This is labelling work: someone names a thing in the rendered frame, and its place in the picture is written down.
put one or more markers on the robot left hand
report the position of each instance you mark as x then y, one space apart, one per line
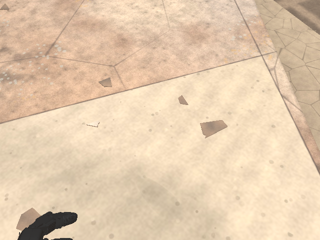
47 223

